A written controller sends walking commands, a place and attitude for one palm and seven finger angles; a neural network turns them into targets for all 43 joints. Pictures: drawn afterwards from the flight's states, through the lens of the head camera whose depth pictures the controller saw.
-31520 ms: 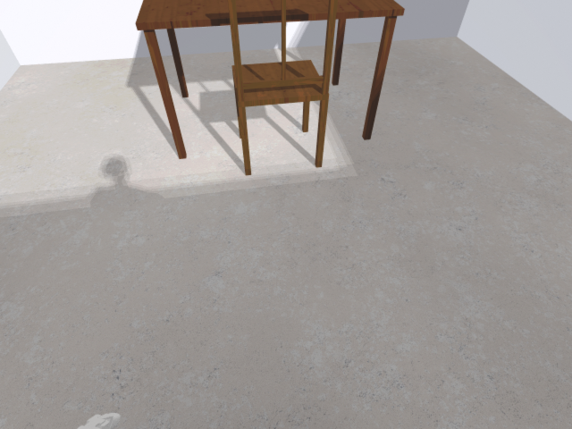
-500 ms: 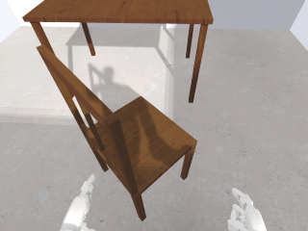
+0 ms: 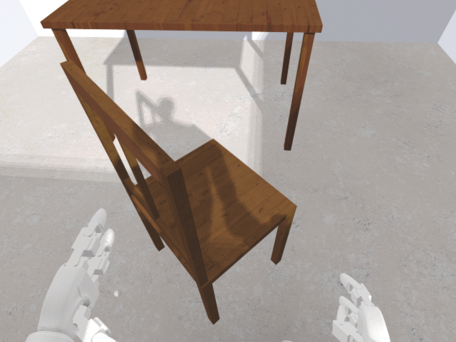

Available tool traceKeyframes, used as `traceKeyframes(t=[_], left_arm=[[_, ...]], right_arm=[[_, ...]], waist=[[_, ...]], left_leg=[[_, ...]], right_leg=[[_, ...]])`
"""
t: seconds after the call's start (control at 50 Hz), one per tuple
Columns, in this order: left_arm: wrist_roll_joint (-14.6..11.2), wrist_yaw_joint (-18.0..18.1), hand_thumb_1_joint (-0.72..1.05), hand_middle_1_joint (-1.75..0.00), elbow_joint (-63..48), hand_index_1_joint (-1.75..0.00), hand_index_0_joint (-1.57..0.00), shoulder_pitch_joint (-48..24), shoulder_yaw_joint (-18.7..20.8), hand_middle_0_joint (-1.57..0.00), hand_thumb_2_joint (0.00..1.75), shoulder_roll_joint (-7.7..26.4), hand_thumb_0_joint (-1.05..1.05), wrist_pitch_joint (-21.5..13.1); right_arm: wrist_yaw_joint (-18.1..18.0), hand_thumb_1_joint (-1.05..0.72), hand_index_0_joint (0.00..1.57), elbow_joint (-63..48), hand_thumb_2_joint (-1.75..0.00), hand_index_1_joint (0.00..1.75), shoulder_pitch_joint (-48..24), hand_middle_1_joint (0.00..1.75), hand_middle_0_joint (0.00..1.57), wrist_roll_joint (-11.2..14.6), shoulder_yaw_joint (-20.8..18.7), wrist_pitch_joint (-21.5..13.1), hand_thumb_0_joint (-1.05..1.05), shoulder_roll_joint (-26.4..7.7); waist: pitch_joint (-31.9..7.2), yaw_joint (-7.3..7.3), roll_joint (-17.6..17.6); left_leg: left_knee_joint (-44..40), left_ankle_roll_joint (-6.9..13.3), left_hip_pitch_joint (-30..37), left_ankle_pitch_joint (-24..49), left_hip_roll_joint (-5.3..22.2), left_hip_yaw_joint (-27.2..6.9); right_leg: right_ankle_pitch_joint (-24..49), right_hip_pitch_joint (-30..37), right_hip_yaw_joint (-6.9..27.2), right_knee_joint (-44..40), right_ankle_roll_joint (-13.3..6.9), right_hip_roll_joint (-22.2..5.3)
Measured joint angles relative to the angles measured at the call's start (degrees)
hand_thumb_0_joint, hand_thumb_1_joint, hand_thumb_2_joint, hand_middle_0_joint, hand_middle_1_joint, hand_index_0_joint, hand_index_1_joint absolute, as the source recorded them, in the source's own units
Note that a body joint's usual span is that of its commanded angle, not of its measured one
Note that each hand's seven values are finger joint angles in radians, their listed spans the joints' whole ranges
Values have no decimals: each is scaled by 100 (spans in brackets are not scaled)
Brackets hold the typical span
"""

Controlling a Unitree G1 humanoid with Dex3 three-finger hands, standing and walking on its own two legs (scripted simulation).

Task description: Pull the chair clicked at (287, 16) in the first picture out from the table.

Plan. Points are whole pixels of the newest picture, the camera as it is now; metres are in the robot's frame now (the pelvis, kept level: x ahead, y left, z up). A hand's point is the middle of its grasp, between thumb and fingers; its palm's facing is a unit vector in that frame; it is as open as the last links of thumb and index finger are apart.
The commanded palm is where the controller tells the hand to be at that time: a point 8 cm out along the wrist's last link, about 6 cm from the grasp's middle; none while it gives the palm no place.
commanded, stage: draw the hand back to the body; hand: left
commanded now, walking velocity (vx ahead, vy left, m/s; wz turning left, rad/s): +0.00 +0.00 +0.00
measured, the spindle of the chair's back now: (140, 180) +0.47 +0.24 -0.04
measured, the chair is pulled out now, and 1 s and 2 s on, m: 0.67 0.67 0.67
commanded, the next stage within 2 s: step back with the hand held close in 1.12 s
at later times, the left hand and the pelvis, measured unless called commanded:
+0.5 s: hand (38, 244) +0.21 +0.24 +0.17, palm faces +0.38 -0.82 -0.42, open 12.8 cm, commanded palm +0.16 +0.28 +0.18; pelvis +0.03 +0.00 +0.05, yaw +0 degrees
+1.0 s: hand (2, 226) +0.22 +0.27 +0.20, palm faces +0.46 -0.79 -0.41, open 7.6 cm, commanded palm +0.17 +0.31 +0.22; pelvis +0.02 +0.00 +0.05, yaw -1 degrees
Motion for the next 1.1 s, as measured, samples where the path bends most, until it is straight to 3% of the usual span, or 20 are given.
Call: traceKeyframes(t=[0.06,0.12,0.16,0.22,0.3,0.54,0.82,0.98,1.1], left_arm=[[-117,119,-51,-1,-223,-1,-1,117,201,-1,21,35,-2,-1],[532,922,-46,-2,-540,-2,-2,177,218,-2,24,239,-2,386],[809,1394,-41,-3,-682,-3,-2,273,200,-2,26,267,-2,637],[1051,1837,-32,-4,-751,-5,-4,368,139,-3,30,227,-2,881],[1204,2109,-19,-7,-737,-7,-5,310,94,-5,37,253,-1,1021],[1265,2278,23,-16,-924,-16,-12,-72,712,-11,57,448,-1,906],[1166,2245,72,-26,-1036,-26,-19,-518,1464,-18,81,664,0,745],[1151,2170,86,-29,-798,-29,-20,-514,1304,-20,88,492,1,801],[1160,2179,88,-30,-963,-30,-21,-395,1249,-21,89,558,1,805]], right_arm=[[-41,-90,20,28,-90,30,66,30,20,13,3,-92,2,-20],[-124,-90,20,29,-90,30,102,30,20,-72,-22,50,2,-27],[-154,-90,20,1,-90,30,96,30,20,-109,-26,164,2,-44],[-192,-90,20,4,-90,30,49,30,20,-150,-32,284,2,-79],[-224,-90,20,95,-90,30,-5,30,20,-197,-3,359,2,-103],[-89,-90,20,439,-90,30,-189,30,20,-291,37,394,1,-51],[19,-90,20,587,-90,30,-260,30,20,-315,-35,539,1,-113],[67,-90,20,585,-90,30,-274,30,20,-310,-74,652,1,-127],[45,-90,20,621,-90,30,-176,30,20,-317,-61,582,1,-122]], waist=[[-4,46,6],[60,165,-25],[110,174,0],[220,195,65],[370,262,83],[579,325,150],[716,408,163],[798,369,122],[772,381,95]], left_leg=[[-202,-6,232,65,8,-35],[-533,-20,618,173,8,-7],[-790,-14,874,273,-3,-5],[-1143,11,1237,409,-13,11],[-1580,31,1680,578,-36,38],[-2591,37,2689,933,-30,121],[-3028,33,3093,1133,4,164],[-3087,38,3090,1218,-8,204],[-3094,27,3146,1242,8,196]], right_leg=[[56,258,-40,-215,0,15],[139,619,-19,-500,2,30],[218,873,-23,-735,13,30],[342,1231,-15,-1070,33,37],[473,1642,5,-1437,56,33],[757,2556,66,-2284,82,86],[977,2955,96,-2740,83,146],[1068,2932,136,-2785,78,141],[1113,3011,127,-2838,65,158]])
